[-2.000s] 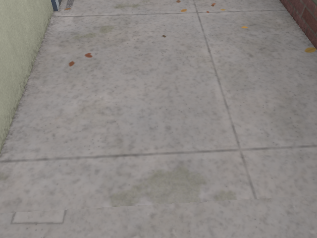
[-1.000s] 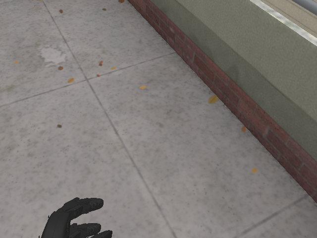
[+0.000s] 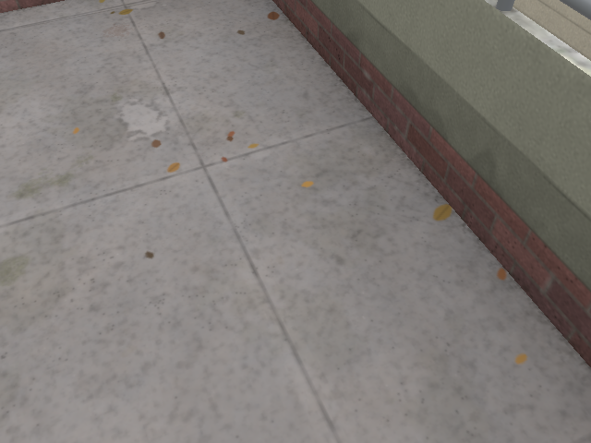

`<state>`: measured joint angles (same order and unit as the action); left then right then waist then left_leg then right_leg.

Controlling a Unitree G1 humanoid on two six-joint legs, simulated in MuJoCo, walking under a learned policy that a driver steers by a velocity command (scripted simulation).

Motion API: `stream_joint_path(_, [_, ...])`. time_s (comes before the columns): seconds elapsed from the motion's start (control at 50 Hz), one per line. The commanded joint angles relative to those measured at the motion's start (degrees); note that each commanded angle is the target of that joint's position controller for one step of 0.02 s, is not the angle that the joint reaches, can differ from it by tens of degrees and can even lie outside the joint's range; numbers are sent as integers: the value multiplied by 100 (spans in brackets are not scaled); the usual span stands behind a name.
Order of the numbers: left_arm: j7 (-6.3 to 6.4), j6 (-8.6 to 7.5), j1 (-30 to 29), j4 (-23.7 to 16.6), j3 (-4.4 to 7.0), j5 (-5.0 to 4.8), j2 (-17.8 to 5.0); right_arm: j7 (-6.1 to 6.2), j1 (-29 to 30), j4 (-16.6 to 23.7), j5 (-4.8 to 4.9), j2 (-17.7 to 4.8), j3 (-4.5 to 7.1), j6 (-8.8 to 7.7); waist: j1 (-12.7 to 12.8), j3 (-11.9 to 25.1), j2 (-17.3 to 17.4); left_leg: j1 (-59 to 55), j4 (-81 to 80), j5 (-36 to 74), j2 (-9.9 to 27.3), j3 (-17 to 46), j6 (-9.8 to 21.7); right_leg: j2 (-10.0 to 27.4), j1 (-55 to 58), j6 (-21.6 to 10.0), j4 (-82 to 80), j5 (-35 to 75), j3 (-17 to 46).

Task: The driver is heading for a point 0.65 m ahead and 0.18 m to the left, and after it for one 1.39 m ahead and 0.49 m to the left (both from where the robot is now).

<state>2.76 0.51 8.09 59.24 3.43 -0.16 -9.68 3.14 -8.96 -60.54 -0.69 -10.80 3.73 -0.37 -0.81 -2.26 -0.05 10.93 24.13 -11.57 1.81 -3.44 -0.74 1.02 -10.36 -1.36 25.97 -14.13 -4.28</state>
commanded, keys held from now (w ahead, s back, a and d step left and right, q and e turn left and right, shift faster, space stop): no key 0.34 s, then w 0.66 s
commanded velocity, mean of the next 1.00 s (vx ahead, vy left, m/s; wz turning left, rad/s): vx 0.22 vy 0.00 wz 0.00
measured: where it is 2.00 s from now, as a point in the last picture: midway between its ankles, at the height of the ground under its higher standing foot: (277, 394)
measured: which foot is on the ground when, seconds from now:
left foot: down 0.00-1.00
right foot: down 0.00-0.64, up 0.66-1.00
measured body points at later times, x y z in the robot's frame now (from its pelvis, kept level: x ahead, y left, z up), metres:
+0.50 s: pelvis +0.01 +0.01 +0.01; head +0.02 +0.01 +0.46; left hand +0.03 +0.25 -0.15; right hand +0.05 -0.24 -0.14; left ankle -0.01 +0.13 -0.72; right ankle +0.00 -0.10 -0.74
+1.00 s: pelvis +0.19 +0.05 -0.01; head +0.22 +0.06 +0.44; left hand +0.43 +0.26 -0.11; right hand +0.09 -0.17 -0.15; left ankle +0.01 +0.16 -0.74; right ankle +0.40 -0.07 -0.70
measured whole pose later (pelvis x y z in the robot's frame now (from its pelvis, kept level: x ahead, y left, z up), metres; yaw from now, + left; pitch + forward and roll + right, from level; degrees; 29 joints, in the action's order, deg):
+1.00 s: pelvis +0.19 +0.05 -0.01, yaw +0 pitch +1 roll +0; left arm -2.1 -3.6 -3.5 49.8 3.5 -2.0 -11.4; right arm 1.3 -28.2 -62.4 0.5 -9.1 1.8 -5.1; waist -4.7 -1.4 -1.9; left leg -12.0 6.6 -19.9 -1.1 -2.9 1.0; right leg 3.5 -38.2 -4.0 36.2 -0.7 -3.8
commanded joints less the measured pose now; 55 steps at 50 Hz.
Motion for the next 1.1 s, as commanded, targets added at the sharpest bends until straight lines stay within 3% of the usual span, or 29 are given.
stream_joint_path(0.02, [10, -57, -58, -136, 80, 0, -543, 20, 8, 131, 2, -502, 62, -58, 11, 181, -73, -75, -388, 488, 205, 194, 205, 439, -102, -326, -694, 334, 485])
stream_joint_path(0.34, [4, -44, 221, 187, 42, -3, -547, 28, -283, -148, 16, -508, -19, -77, 37, 102, -29, -14, -519, 391, 204, 195, 235, 359, -106, -298, -791, 293, 418])
stream_joint_path(0.36, [9, -36, 363, 254, 51, -14, -553, 29, -394, -209, 32, -474, -26, -72, 52, 228, -71, -37, -447, -159, 111, 99, 258, 327, -54, -334, -850, -428, 413])
stream_joint_path(0.38, [-423, -324, 591, 235, 220, 247, -938, -476, -464, -25, -63, -781, 132, -256, 100, -374, -192, 492, -568, -1999, 68, 86, 429, 475, -387, -562, -1286, -2207, 626])
stream_joint_path(0.4, [-562, -492, 714, 239, 283, 337, -1014, -669, -381, 18, -165, -830, 199, -320, 156, -593, -321, 764, -342, -2338, 60, 61, 478, 712, -401, -717, -1449, -2697, 928])
stream_joint_path(0.42, [-547, -592, 949, 282, 295, 319, -919, -687, -407, 72, -237, -566, 186, -323, 212, -422, -549, 864, 53, -2041, -4, -84, 417, 1034, -98, -907, -1639, -2854, 1304])
stream_joint_path(0.44, [-432, -666, 1274, 383, 306, 255, -860, -609, -369, 124, -270, -296, 173, -337, 311, -320, -764, 1150, 598, -1497, -82, -206, 327, 1480, 366, -1152, -1856, -2917, 1798])
stream_joint_path(0.46, [-276, -732, 1243, 325, 277, 254, -800, -483, -151, 281, -326, -163, 150, -375, 385, -341, -889, 1432, 1333, -1398, 65, 118, 363, 1947, 426, -1333, -2095, -2601, 2304])
stream_joint_path(0.48, [-131, -810, 998, 165, 194, 303, -634, -373, -33, 395, -338, -145, 151, -405, 349, -193, -778, 1598, 2121, -1616, 211, 528, 458, 2114, 450, -1390, -2275, -2146, 2491])
stream_joint_path(0.5, [-21, -880, 615, -23, 166, 310, -608, -333, -278, 394, -267, -222, 191, -435, 147, -44, -649, 1527, 2499, -1692, 256, 651, 539, 1958, 426, -1283, -2328, -1903, 2245])
stream_joint_path(0.52, [28, -899, 160, -204, 175, 236, -703, -330, -613, 365, -254, -248, 200, -449, -87, -69, -604, 1099, 2201, -1791, 282, 554, 566, 1743, 122, -1132, -2352, -1849, 1873])
stream_joint_path(0.56, [47, -809, -32, -310, 238, 112, -925, -411, -776, 324, -280, -240, 224, -454, -182, -192, -489, 313, 1336, -1585, 47, 80, 498, 1275, -114, -1010, -2193, -1629, 1246])
stream_joint_path(0.6, [-83, -610, 163, -231, 250, 170, -1016, -494, -1047, 190, -198, -148, 220, -583, -255, -339, -266, -332, -152, -372, -104, -212, 528, 1114, -132, -1127, -1641, -1569, 997])
stream_joint_path(0.62, [-185, -496, 348, -150, 238, 269, -963, -526, -1252, 101, -202, -167, 225, -685, -260, -276, -158, -928, -489, 68, -136, -154, 547, 1060, -359, -1234, -1221, -1371, 956])
stream_joint_path(0.64, [-258, -442, 690, -51, 221, 407, -792, -522, -1516, 64, -234, -245, 226, -793, -266, 9, 145, -1486, -442, 69, 110, 252, 624, 828, -577, -1164, -362, -1113, 845])
stream_joint_path(0.66, [-175, -448, -232, -473, 213, -324, -705, -326, -2353, -126, 568, -1088, 419, -628, -789, 142, 864, -2015, -604, 1488, 1144, 1647, 744, 132, -1789, -537, 2161, -266, -58])
stream_joint_path(0.68, [-155, -534, -236, -696, 127, -502, -335, -334, -2678, -230, 470, -1531, 442, -630, -680, 171, 1881, -2722, -994, 1611, 1953, 3292, 1491, -363, -3440, -293, 3403, -1603, 93])
stream_joint_path(0.7, [-177, -581, -166, -631, 154, -493, -425, -325, -2401, -210, 315, -1014, 273, -677, -444, -17, 853, -2559, -1051, 771, 2013, 3214, 1617, 140, -3946, -302, 4356, -1561, 700])
stream_joint_path(0.72, [-234, -603, -176, -638, 167, -506, -509, -318, -2027, -97, 205, -718, 178, -693, -299, -175, 525, -2371, -1128, 407, 1808, 2693, 1422, 388, -4144, -327, 4689, -979, 770])
stream_joint_path(0.76, [-250, -624, -448, -711, 217, -363, -618, -341, -1545, 7, 176, -530, 27, -673, -178, -478, 300, -1921, -1455, 752, 1529, 1930, 1230, 680, -4307, -269, 4555, -262, 561])
stream_joint_path(0.8, [-305, -588, -513, -772, 198, -263, -485, -302, -1641, -28, 149, -313, -92, -611, -114, -495, 319, -1531, -1609, 1318, 1320, 1406, 1121, 765, -3998, -141, 4166, 67, 438])
stream_joint_path(0.86, [-346, -513, -1054, -1031, 112, -163, -373, -201, -1553, 71, 83, -564, -106, -586, -144, -709, 218, -819, -1808, 1791, 981, 803, 1060, 583, -3502, 17, 2779, 881, 247])
stream_joint_path(0.88, [-393, -497, -1303, -1111, 62, -142, -318, -185, -1568, 92, -1, -649, -98, -564, -180, -737, 371, -551, -1906, 1788, 879, 622, 1055, 473, -3137, -2, 2167, 1168, 146])
stream_joint_path(0.96, [-499, -472, -1890, -1395, 36, -195, -442, -144, -2067, -25, 136, -811, -33, -523, -254, -860, 465, -1042, -2075, 2251, 1156, 496, 1143, 204, -2769, -254, 965, 1532, -22])
stream_joint_path(1.02, [-538, -526, -1570, -1395, 137, -173, -734, -126, -1912, 22, 174, -1043, 70, -447, 79, -314, 672, -1832, -1226, 4408, 1311, 269, 955, -64, -2151, -506, 654, 1235, -105])
stream_joint_path(1.04, [-527, -549, -1229, -1350, 217, -177, -937, -105, -1879, 13, 136, -1053, 92, -425, 321, 43, 830, -1977, -674, 5239, 1320, 280, 839, -218, -1576, -594, 684, 1107, -115])
stream_joint_path(1.06, [-494, -549, -353, -1109, 333, -185, -1151, -108, -1706, 36, 127, -1105, 110, -379, 766, 527, 961, -1850, 315, 5734, 1184, 145, 720, -400, -557, -725, 570, 1078, -193])
stream_joint_path(1.08, [-431, -506, 638, -787, 459, -176, -1426, -129, -1543, 141, 96, -1054, 92, -381, 1193, 1057, 902, -895, 1615, 5011, 941, 77, 506, -158, 1037, -890, 571, 1104, 99])
stream_joint_path(1.1, [-339, -446, 1634, -553, 536, -94, -1857, -184, -1596, 279, -40, -645, -28, -435, 1232, 1880, -327, 665, 3680, 1746, 292, 19, 382, 1122, 2747, -1177, 639, 549, 1808])
Velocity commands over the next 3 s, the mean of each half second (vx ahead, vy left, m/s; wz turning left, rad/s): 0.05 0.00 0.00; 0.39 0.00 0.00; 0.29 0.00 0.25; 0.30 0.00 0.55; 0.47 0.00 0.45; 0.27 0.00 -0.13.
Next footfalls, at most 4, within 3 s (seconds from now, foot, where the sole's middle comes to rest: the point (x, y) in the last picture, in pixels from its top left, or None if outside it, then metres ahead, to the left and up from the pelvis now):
1.08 right None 0.45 -0.06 -0.78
1.60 left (233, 432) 0.54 0.17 -0.78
2.06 right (298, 335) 0.79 0.02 -0.78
2.54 left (145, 309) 0.87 0.42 -0.78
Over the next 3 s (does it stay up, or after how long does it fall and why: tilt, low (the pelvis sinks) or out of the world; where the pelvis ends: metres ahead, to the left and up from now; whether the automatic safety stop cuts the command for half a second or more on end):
stays up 0.96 0.35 -0.01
